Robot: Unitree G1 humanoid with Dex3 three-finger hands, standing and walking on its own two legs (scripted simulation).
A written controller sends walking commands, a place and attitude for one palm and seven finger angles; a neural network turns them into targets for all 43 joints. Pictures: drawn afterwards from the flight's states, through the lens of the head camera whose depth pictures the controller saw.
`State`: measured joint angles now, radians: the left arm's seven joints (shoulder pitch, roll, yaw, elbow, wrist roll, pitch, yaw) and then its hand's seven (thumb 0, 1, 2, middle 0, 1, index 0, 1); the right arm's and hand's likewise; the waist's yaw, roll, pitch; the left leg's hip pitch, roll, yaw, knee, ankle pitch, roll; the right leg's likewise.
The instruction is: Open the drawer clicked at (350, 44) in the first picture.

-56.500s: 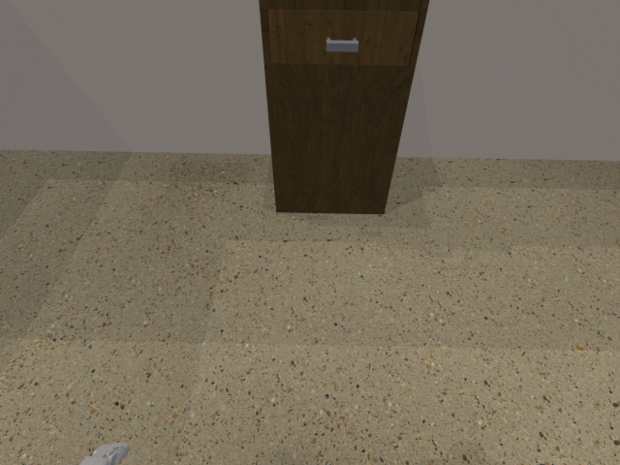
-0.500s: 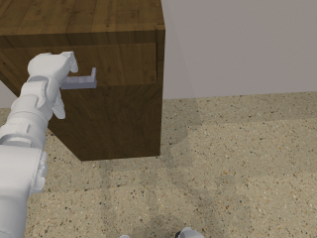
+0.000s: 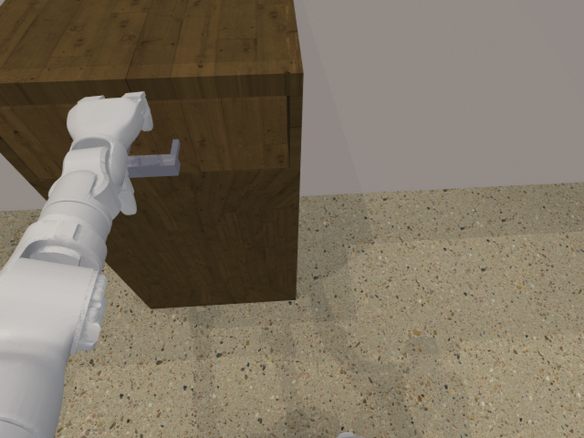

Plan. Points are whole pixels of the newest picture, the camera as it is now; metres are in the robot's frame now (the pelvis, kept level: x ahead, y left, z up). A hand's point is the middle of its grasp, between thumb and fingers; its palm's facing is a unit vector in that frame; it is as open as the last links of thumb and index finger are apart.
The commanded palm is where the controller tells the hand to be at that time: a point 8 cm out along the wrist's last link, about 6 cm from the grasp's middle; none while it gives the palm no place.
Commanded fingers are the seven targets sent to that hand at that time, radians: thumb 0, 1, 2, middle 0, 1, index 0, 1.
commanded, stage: lower the fingers behind the handle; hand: left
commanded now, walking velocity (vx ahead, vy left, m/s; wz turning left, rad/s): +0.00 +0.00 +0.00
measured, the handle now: (148, 156) +0.56 +0.20 +0.03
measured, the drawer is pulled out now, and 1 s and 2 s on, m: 0.00 0.00 0.00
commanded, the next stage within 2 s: close the thumb around the handle in 1.46 s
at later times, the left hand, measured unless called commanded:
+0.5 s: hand (128, 174) +0.51 +0.22 +0.04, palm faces -0.10 -0.01 -0.99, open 13.8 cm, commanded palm +0.50 +0.21 +0.10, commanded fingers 0.00 -0.50 0.30 -0.30 -1.20 -0.30 -1.20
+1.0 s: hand (132, 190) +0.51 +0.22 +0.01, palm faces -0.05 -0.02 -1.00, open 13.8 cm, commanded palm +0.50 +0.21 +0.06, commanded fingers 0.00 -0.50 0.30 -0.30 -1.20 -0.30 -1.20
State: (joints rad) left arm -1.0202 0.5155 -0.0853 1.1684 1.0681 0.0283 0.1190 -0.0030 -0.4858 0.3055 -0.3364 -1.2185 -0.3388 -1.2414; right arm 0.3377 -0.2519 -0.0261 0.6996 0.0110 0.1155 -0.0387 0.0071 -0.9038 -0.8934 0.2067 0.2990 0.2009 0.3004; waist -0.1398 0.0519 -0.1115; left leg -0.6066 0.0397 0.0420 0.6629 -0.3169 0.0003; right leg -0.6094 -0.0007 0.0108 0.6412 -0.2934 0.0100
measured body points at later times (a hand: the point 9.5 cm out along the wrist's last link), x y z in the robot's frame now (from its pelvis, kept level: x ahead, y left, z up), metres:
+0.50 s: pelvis +0.01 +0.00 -0.01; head +0.11 +0.00 +0.43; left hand +0.51 +0.22 +0.10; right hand +0.01 -0.28 -0.13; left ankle -0.01 +0.12 -0.72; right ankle +0.00 -0.13 -0.72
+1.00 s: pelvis +0.01 +0.01 -0.02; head +0.12 +0.01 +0.42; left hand +0.50 +0.22 +0.07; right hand +0.02 -0.26 -0.15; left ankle -0.01 +0.12 -0.72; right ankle +0.00 -0.13 -0.72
